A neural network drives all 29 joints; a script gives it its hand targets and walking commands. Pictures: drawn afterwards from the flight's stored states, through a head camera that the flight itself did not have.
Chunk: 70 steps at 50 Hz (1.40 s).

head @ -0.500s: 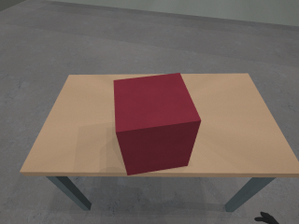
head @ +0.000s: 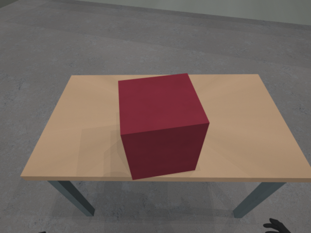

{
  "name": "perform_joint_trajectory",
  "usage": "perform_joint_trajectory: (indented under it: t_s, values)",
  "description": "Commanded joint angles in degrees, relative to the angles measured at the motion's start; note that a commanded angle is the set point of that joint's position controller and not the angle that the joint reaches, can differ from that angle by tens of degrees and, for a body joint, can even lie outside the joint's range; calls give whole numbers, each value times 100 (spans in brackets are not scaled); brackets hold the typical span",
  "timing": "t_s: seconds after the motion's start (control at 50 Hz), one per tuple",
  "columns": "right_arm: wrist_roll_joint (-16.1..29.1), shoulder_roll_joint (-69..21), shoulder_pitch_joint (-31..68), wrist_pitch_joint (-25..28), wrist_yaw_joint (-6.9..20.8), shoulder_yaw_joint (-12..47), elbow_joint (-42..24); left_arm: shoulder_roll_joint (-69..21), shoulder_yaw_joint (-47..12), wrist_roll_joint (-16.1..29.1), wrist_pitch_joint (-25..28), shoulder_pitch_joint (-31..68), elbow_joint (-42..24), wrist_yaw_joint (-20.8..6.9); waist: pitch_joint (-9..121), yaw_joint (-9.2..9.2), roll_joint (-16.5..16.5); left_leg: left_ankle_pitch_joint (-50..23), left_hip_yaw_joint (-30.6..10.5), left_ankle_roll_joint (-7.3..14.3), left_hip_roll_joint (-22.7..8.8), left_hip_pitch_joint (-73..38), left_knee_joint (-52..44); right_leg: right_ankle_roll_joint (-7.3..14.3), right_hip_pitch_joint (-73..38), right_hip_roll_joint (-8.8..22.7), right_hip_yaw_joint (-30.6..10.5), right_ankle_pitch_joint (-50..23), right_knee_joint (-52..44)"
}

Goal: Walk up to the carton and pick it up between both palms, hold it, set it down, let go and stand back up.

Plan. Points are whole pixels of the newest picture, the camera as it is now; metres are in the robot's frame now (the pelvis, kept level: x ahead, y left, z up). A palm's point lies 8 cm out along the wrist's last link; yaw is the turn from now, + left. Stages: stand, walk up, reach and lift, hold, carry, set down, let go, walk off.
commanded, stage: reach and lift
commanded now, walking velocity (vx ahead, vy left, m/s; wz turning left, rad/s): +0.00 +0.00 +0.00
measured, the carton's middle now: (159, 128) +0.42 +0.01 +0.00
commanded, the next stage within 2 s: none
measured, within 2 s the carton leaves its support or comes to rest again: neither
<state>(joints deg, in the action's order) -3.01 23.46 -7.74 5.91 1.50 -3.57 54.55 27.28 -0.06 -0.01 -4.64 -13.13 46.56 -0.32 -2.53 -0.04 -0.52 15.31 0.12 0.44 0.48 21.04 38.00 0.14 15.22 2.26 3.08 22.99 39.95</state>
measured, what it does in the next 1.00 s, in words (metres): stands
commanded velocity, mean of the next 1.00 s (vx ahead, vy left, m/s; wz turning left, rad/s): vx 0.00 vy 0.00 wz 0.00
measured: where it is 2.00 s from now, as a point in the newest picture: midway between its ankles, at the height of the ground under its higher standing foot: outside the picture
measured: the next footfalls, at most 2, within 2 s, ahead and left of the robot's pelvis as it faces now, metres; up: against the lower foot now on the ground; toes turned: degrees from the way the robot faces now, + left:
none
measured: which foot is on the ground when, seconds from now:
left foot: down 0.00-1.00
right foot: down 0.00-1.00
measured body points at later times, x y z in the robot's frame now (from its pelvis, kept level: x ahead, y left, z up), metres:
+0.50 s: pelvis +0.00 -0.01 +0.01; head -0.02 +0.00 +0.46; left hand +0.21 +0.28 -0.03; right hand +0.17 -0.31 -0.06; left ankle +0.05 +0.12 -0.72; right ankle -0.02 -0.12 -0.72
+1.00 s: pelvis +0.00 +0.00 +0.02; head -0.02 +0.01 +0.47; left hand +0.21 +0.24 -0.02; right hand +0.17 -0.28 -0.02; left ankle +0.05 +0.12 -0.72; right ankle -0.02 -0.12 -0.72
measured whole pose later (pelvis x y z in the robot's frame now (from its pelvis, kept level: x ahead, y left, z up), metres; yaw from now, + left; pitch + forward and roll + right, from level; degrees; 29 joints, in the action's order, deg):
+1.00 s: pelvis +0.00 +0.00 +0.02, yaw -3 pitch -6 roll +1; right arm 4.9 17.8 -12.7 11.5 7.7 -4.5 33.0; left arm 16.0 0.0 0.0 -7.1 -10.8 21.1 4.9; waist -2.2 0.0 1.8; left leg 10.3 2.7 0.0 -0.4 10.3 26.2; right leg 0.2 6.2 1.4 0.6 17.2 29.0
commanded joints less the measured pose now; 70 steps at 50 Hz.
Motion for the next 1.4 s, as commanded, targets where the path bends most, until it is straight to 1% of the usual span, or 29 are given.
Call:
perform_joint_trajectory:
  t_s: [0.0,0.04,0.08,0.1,0.18,0.22,0.28,0.38,0.4,0.48,0.5,0.52,0.56,0.62,0.68,0.72,0.76,0.78,0.84,0.96,0.98,1.08,1.12,1.16,1.18,1.28,1.32,1.36,1.38]
  values:
    - [-340,1029,814,975,187,-906,119,562,565,-273,-1500,2234,-2427,225,-67,434,837,448,95,-120,-133,-2131,690,569,3113,291,-51,1171,-928]
    - [-241,1074,834,968,189,-939,17,424,454,-270,-1798,2118,-2612,191,91,389,528,245,157,-158,-276,-2304,263,479,2647,56,161,300,-968]
    - [-82,1067,590,1002,194,-815,-257,182,556,-360,-1959,1591,-2551,175,565,111,270,-277,282,-128,-240,-1891,-184,359,1369,-180,235,-574,-797]
    - [57,1150,467,1047,161,-870,-480,198,699,-389,-1986,1388,-2635,146,672,120,504,-470,222,-101,-221,-2187,-144,390,1388,-137,230,-804,-980]
    - [247,1130,344,1028,237,-741,-794,198,935,-486,-1938,810,-2673,200,1189,-206,105,-1701,299,-152,-93,-1881,-595,143,-110,-406,284,-2193,-851]
    - [265,1130,330,995,273,-651,-713,118,950,-510,-1855,593,-2555,203,945,-256,416,-1818,221,-140,-105,-1914,-670,138,-150,-449,287,-2363,-989]
    - [332,990,529,944,320,-655,-1052,25,1011,-441,-1685,788,-2998,290,811,-232,279,-1450,214,-163,-92,-1875,-920,105,-129,-383,192,-2047,-1184]
    - [377,659,76,733,250,-538,-1306,-23,1030,-307,-1406,770,-2796,234,639,-185,686,-1210,313,-33,54,-1816,-1217,-67,-278,-304,-74,-2223,-1554]
    - [406,625,186,772,285,-493,-1310,-71,987,-294,-1340,672,-2664,258,587,-322,536,-1336,324,-26,57,-1839,-1343,-53,-405,-351,-65,-2332,-1563]
    - [544,675,-32,650,422,-497,-1227,-408,859,-277,-1271,479,-2585,248,149,-217,308,-1076,356,-142,27,-1931,-1637,20,-220,-393,1,-1429,-1862]
    - [620,640,-51,688,416,-485,-1601,-356,934,-220,-1163,446,-2687,270,176,-287,573,-882,295,-31,-25,-1973,-1657,-4,-115,-341,-63,-1376,-1993]
    - [629,662,-84,665,399,-510,-1813,-288,981,-206,-1153,579,-2806,287,202,-297,370,-742,423,-38,73,-1989,-1595,42,-57,-244,-132,-1124,-2068]
    - [556,529,-71,645,364,-508,-2026,-255,924,-71,-1009,752,-2792,323,273,-241,703,-406,421,46,90,-2200,-1613,68,333,-198,-138,-695,-2168]
    - [682,507,-42,629,433,-597,-2285,-435,775,66,-801,593,-3228,428,83,-238,450,-144,341,-88,53,-2344,-1778,196,544,-152,-143,-318,-2305]
    - [823,246,-276,590,361,-331,-2671,-389,987,78,-643,642,-3165,430,148,-286,755,-297,337,54,184,-2718,-1414,300,1049,150,-427,-8,-2533]
    - [829,262,-180,606,456,-323,-2836,-522,825,188,-576,588,-3371,489,198,-250,356,-173,326,-16,113,-2733,-1654,336,1009,28,-280,-230,-2492]
    - [846,336,-222,648,482,-336,-2992,-655,741,238,-472,384,-3251,565,148,-377,455,-336,318,-42,45,-2423,-1869,267,683,-139,-240,-301,-2389]
    - [904,397,-267,626,515,-468,-2938,-738,635,217,-409,347,-3401,575,149,-275,546,-244,197,-58,5,-2673,-1811,281,854,-124,-178,-296,-2440]
    - [980,343,-359,513,580,-346,-2623,-864,673,160,-371,164,-3158,626,-1,-346,152,-264,255,-107,-63,-2230,-2103,188,258,-192,-242,-519,-2392]
    - [1252,292,-472,853,734,-207,-2930,-1195,489,222,227,-164,-3350,730,390,-385,290,-848,166,-171,-152,-2349,-2163,140,-93,-402,-250,-1111,-2356]
    - [1300,254,-506,859,728,-182,-2734,-1194,472,198,291,-168,-3396,738,353,-358,-15,-926,189,-202,-109,-2367,-2115,160,-102,-359,-341,-1138,-2376]
    - [1415,16,-489,1182,674,-47,-2902,-1267,421,368,888,-137,-3528,699,549,-315,279,-1584,219,-244,-47,-2555,-1887,164,-99,-401,-353,-1557,-2412]
    - [1593,-38,-422,1291,678,157,-2835,-1310,371,344,1076,-149,-3517,716,502,-309,-65,-1394,215,-306,-1,-2507,-1852,225,-77,-378,-378,-1314,-2417]
    - [1630,-8,-653,1429,664,209,-2809,-1346,451,320,1269,-507,-3389,718,576,-431,-6,-2120,233,-363,9,-2676,-1792,210,-145,-407,-383,-1828,-2414]
    - [1623,-35,-584,1481,689,155,-2848,-1470,258,433,1352,-474,-3427,705,705,-338,203,-1952,182,-332,-42,-2748,-1819,190,-97,-462,-321,-1652,-2440]
    - [1790,26,-735,1683,726,334,-2613,-1565,192,262,1685,-636,-3318,724,505,-385,-54,-2272,185,-407,-38,-2541,-1780,267,-287,-454,-367,-1813,-2368]
    - [1852,-27,-624,1810,723,410,-3009,-1558,100,409,1830,-586,-3335,660,590,-384,267,-2153,192,-301,22,-2607,-1709,187,-171,-441,-399,-1841,-2439]
    - [1939,-18,-710,1841,723,481,-2900,-1663,34,459,1964,-604,-3406,710,626,-427,104,-2216,149,-387,-31,-2632,-1739,238,-138,-460,-378,-1651,-2435]
    - [1927,119,-544,1886,724,367,-3000,-1567,-54,537,2004,-403,-3507,699,721,-284,170,-1994,163,-359,-12,-2636,-1747,239,13,-461,-362,-1547,-2453]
